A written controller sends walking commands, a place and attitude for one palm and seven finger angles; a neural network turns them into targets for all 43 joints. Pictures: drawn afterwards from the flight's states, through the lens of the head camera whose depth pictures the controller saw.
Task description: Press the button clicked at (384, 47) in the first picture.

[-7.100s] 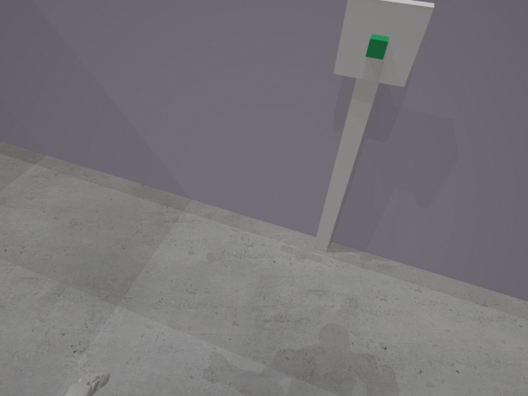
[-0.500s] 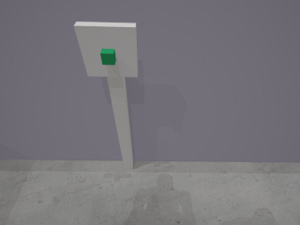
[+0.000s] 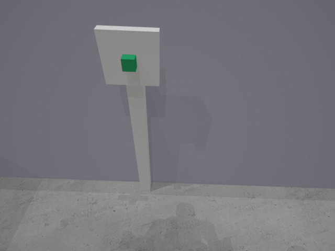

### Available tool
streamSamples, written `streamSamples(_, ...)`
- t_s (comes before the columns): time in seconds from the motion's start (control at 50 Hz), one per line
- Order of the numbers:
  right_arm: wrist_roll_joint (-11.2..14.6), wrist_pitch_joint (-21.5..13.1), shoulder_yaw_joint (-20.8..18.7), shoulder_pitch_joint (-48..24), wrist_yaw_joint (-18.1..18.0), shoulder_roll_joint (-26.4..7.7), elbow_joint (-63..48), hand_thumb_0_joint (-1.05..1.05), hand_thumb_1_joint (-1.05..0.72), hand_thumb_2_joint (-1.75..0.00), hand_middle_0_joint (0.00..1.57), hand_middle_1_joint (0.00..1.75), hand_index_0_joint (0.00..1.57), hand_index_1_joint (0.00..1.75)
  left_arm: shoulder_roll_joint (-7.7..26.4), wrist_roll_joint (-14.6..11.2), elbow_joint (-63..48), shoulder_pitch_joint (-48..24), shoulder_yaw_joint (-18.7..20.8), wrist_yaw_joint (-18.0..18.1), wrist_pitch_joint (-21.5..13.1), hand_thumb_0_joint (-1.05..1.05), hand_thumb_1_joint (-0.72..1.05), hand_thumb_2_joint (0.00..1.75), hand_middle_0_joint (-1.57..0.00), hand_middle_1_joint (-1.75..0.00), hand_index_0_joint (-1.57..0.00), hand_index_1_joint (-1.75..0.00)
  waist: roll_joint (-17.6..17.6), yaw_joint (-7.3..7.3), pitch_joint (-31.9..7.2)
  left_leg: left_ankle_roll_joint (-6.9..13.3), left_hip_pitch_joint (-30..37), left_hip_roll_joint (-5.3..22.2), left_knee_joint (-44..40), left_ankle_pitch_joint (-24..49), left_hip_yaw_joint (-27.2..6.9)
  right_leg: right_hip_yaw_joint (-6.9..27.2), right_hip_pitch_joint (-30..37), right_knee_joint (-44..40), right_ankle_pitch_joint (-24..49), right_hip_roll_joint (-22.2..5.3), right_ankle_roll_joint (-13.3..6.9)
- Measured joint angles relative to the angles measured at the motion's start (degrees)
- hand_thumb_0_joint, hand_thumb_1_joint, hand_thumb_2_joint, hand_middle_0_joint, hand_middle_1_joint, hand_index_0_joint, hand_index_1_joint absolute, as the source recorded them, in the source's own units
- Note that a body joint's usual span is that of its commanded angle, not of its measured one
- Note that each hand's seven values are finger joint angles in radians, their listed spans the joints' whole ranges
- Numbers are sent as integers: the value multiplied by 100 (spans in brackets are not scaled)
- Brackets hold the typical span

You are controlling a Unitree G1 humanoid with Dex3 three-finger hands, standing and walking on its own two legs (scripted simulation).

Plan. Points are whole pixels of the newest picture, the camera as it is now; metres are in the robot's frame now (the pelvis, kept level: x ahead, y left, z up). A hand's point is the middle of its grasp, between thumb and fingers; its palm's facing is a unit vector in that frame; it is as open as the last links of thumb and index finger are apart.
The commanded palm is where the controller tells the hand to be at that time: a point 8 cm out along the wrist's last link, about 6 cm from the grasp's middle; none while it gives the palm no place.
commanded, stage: look again from close up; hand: left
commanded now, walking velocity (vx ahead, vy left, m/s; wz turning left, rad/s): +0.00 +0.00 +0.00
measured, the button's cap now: (129, 62) +0.59 +0.15 +0.17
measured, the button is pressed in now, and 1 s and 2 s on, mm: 0 0 0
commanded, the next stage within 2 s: shuffle to correct the standing spot in 0.04 s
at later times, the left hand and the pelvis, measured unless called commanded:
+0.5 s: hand out of the picture +0.00 +0.17 -0.18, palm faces -0.01 -0.99 -0.16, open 7.3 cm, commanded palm none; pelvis +0.04 +0.00 +0.00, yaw -1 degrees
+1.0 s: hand out of the picture +0.07 +0.15 -0.19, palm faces +0.03 -0.98 -0.17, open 7.3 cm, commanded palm none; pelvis +0.12 -0.01 -0.01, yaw -2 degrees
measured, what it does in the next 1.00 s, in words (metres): walks ahead: left foot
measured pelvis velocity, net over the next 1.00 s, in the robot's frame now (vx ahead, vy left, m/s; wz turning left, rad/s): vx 0.12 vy -0.01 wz -0.04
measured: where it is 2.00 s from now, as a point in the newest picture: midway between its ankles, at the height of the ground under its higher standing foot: outside the picture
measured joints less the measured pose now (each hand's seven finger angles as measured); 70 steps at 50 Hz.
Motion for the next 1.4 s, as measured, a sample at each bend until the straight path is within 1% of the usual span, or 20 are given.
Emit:
streamSamples(0.22,-4,53,78,-77,42,-143,187,0,-90,-90,20,29,20,30,94,-5,257,119,-57,-11,55,1,91,90,-20,-29,-21,-30,14,24,35,19,72,-50,-334,197,40,23,31,-273,180,-28,37)
streamSamples(0.34,-27,164,147,268,60,170,370,0,-90,-90,20,29,20,30,-186,20,483,577,-119,-21,139,1,91,90,-20,-29,-20,-30,-40,19,-126,11,73,-42,-121,-75,59,59,47,-117,-48,-31,11)
streamSamples(0.5,20,92,166,719,40,628,647,0,-90,-90,20,29,20,30,-644,4,739,1172,-148,-59,84,1,91,90,-20,-29,-20,-30,-115,38,-46,-31,67,37,383,-599,72,94,121,180,-457,8,19)
streamSamples(0.6,46,-24,96,817,-48,774,759,0,-90,-90,20,29,20,30,-813,16,833,1338,-105,-50,52,1,91,90,-20,-29,-21,-30,-142,28,20,-73,66,98,646,-913,141,162,44,513,-756,30,-34)
streamSamples(0.66,46,-79,34,835,-118,787,788,0,-90,-90,20,29,21,30,-873,23,824,1329,-60,-47,43,1,91,90,-20,-29,-21,-30,-61,11,36,-138,50,209,798,-1078,174,80,-15,699,-882,82,-120)
streamSamples(0.7,51,-71,-3,862,-143,763,806,0,-90,-90,20,29,21,30,-899,33,784,1292,-8,-39,-4,1,91,90,-20,-29,-21,-30,48,-15,14,-144,-66,309,1035,-1207,115,7,63,594,-1021,171,-99)
streamSamples(0.74,52,17,-20,868,-142,751,834,0,-90,-90,20,29,20,30,-900,64,718,1255,37,6,-103,1,91,90,-20,-29,-21,-30,91,-25,9,-19,-367,297,1781,-1609,64,-145,184,525,-1048,199,-146)
streamSamples(0.8,55,120,-24,683,-124,718,818,0,-91,-90,20,29,20,30,-934,106,623,1266,43,143,-244,0,91,90,-20,-29,-20,-30,61,122,87,43,-840,155,2655,-1926,133,-265,459,273,-1009,184,-171)
streamSamples(0.84,66,129,-20,419,-130,666,725,0,-91,-90,20,29,20,30,-990,121,613,1306,10,210,-243,0,91,90,-20,-29,-20,-30,32,210,204,61,-951,56,2303,-1785,259,-248,607,168,-983,159,-138)
streamSamples(0.86,71,115,-26,280,-151,613,664,1,-92,-90,20,29,20,30,-1024,110,628,1334,-15,223,-213,0,91,90,-20,-29,-20,-30,25,220,268,71,-915,-7,1860,-1439,317,-231,655,190,-983,143,-122)
streamSamples(0.88,79,73,-29,154,-151,560,579,1,-92,-90,20,29,20,30,-1057,78,655,1366,-41,223,-173,0,91,90,-20,-29,-20,-30,31,207,330,90,-810,-66,1316,-819,363,-211,663,315,-996,134,-109)
streamSamples(0.9,79,11,-38,54,-148,507,475,1,-93,-90,20,29,20,30,-1088,37,684,1405,-61,209,-122,0,91,90,-20,-29,-20,-30,70,185,377,202,-675,-67,928,-76,387,-185,602,592,-1007,150,-92)
streamSamples(0.96,110,-143,-55,-180,-164,517,217,1,-93,-90,20,29,20,30,-1000,-67,746,1298,-44,180,63,0,91,90,-20,-29,-21,-30,-104,149,440,488,-425,-132,849,-348,567,251,-55,2132,-1344,96,-68)
streamSamples(1.02,101,-161,-27,-328,-218,525,73,0,-92,-90,20,29,20,30,-866,-48,630,963,29,220,163,1,91,90,-20,-29,-21,-30,-145,132,453,466,-188,-178,433,-285,624,483,-663,2877,-1335,82,-16)
streamSamples(1.12,47,13,-4,-449,-174,599,7,0,-91,-90,20,29,20,30,-718,9,205,410,114,212,231,1,91,90,-20,-29,-20,-30,-13,145,415,408,-161,-135,-19,105,532,490,-1164,2488,-879,-8,56)
streamSamples(1.22,15,143,-80,-348,-74,675,-17,-1,-92,-90,20,29,20,30,-709,45,-52,271,124,172,186,0,91,90,-20,-29,-20,-30,108,92,256,278,-322,-65,14,217,432,353,-872,1373,-450,-38,20)
streamSamples(1.26,29,205,-103,-244,-30,694,-19,-1,-92,-90,20,29,20,30,-695,67,-114,376,104,168,107,0,91,90,-20,-29,-20,-30,42,102,130,191,-490,-84,260,96,457,401,-590,601,-210,-62,-42)
streamSamples(1.32,65,330,-206,-67,-16,594,-11,-1,-92,-90,20,29,20,30,-837,83,-41,480,15,151,139,0,91,90,-20,-29,-20,-30,211,49,49,50,-679,-93,808,-742,148,311,-587,564,-124,46,-74)
streamSamples(1.36,50,358,-217,73,3,531,40,-1,-93,-90,20,29,20,30,-877,80,7,572,9,161,165,0,92,90,-20,-29,-20,-30,234,37,-22,30,-696,-109,1197,-876,-9,288,-530,371,5,106,-98)
streamSamples(1.4,48,325,-199,219,1,510,102,-1,-93,-90,20,29,20,30,-864,62,60,629,8,144,150,1,92,90,-20,-29,-20,-30,198,9,-50,8,-522,-98,1182,-834,-77,274,-484,209,114,161,-117)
